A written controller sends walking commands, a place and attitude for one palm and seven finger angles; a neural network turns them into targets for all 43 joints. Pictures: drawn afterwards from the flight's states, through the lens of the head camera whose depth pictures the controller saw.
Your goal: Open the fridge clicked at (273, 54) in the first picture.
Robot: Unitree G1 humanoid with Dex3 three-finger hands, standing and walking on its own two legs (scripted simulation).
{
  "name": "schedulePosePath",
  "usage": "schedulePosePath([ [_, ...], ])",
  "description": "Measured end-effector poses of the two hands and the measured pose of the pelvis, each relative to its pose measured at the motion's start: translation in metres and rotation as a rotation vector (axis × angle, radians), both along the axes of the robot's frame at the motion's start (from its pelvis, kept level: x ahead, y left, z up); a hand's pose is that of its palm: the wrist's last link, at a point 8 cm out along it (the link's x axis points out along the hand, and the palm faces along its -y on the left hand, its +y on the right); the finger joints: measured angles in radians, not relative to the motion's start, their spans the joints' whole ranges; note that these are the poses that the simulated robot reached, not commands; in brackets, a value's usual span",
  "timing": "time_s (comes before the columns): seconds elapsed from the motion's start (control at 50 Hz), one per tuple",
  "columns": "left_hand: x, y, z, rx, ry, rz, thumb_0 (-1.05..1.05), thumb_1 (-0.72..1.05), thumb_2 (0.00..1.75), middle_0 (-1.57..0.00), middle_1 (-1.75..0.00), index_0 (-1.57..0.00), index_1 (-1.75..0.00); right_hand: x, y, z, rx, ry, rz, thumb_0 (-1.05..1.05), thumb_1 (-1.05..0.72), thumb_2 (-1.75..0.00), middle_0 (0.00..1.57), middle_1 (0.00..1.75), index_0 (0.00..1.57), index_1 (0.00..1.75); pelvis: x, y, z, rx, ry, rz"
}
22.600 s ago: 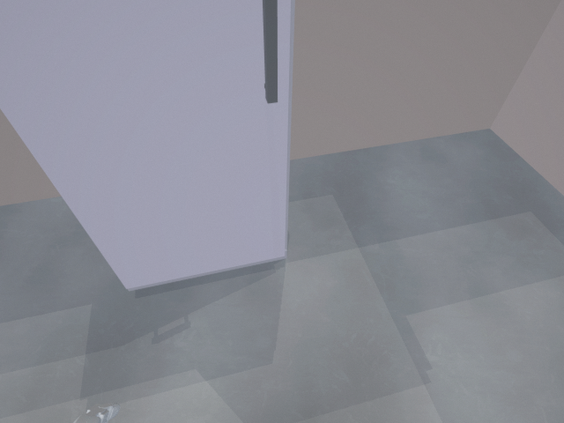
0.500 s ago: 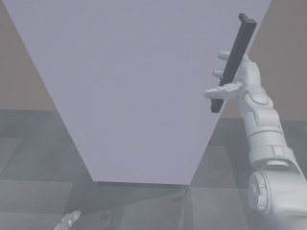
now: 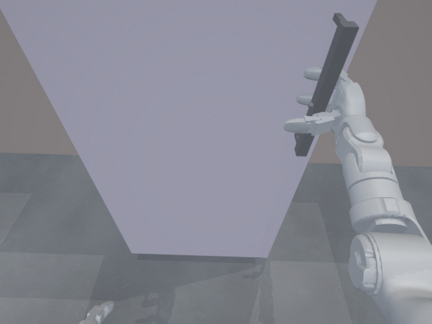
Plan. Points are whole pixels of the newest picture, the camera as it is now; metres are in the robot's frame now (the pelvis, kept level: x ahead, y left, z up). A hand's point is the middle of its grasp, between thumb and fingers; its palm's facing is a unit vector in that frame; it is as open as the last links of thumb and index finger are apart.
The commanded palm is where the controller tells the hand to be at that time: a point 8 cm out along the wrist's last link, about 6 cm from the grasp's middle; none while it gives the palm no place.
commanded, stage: grip the handle and tug to test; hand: right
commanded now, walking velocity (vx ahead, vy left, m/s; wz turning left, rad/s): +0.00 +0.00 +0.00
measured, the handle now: (316, 95) +0.50 -0.14 +0.19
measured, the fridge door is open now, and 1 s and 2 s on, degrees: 0 0 2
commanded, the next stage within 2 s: pull the door a little, standing still in 1.28 s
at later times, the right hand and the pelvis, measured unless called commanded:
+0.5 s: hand (308, 105) +0.46 -0.11 +0.20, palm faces -0.04 +1.00 +0.00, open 6.1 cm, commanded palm +0.44 -0.16 +0.20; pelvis +0.00 +0.00 +0.00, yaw +0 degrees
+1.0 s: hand (308, 105) +0.46 -0.11 +0.20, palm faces -0.03 +1.00 +0.00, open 5.2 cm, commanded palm +0.42 -0.15 +0.20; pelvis +0.01 +0.00 +0.00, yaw +0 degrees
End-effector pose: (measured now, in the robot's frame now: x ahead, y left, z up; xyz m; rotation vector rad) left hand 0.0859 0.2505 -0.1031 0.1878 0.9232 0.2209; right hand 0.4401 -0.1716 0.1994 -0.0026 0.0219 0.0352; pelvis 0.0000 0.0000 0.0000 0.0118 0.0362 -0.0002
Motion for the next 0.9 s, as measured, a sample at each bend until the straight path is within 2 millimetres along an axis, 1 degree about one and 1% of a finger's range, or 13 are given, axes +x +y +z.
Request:
schedulePosePath([
  [0.08,-0.001,-0.001,0.0,0.0,0.001,-0.004,0.01,0.9,0.9,-0.21,-0.3,-0.2,-0.3,0.001,0.0,0.0,-0.001,0.001,-0.004,-0.01,0.32,-0.38,0.34,1.25,0.35,1.27,-0.001,-0.001,0.0,0.0,0.003,0.0],
  [0.16,-0.001,-0.002,0.0,-0.004,-0.003,0.001,0.01,0.9,0.9,-0.21,-0.3,-0.2,-0.3,0.001,0.002,-0.001,-0.007,-0.004,0.007,-0.01,0.17,-0.44,0.35,1.27,0.36,1.28,0.0,-0.002,0.0,0.0,0.005,0.004],
  [0.32,0.001,-0.003,0.0,-0.009,-0.004,0.004,0.01,0.9,0.9,-0.21,-0.3,-0.2,-0.3,0.001,0.003,-0.001,0.001,-0.006,0.002,0.0,-0.18,-0.59,0.37,1.3,0.38,1.31,0.003,-0.002,0.0,0.0,0.002,0.007],
  [0.5,0.008,-0.003,0.001,-0.007,-0.01,0.0,0.01,0.9,0.9,-0.21,-0.3,-0.2,-0.3,0.002,0.003,-0.002,0.001,0.002,0.001,0.0,-0.6,-0.77,0.41,1.36,0.42,1.36,0.005,-0.002,0.001,0.0,0.002,0.006],
  [0.58,0.011,-0.002,0.001,-0.006,-0.011,-0.003,0.01,0.9,0.9,-0.21,-0.3,-0.2,-0.3,0.003,0.003,-0.002,0.0,0.003,0.0,0.01,-0.74,-0.83,0.43,1.38,0.43,1.38,0.006,-0.001,0.001,0.0,0.002,0.004],
  [0.9,0.02,-0.003,0.0,-0.014,-0.009,-0.02,0.01,0.9,0.9,-0.21,-0.3,-0.2,-0.3,0.003,0.003,-0.002,-0.005,0.003,-0.01,0.01,-0.73,-0.83,0.44,1.4,0.45,1.4,0.01,0.0,0.0,0.0,0.003,-0.004],
])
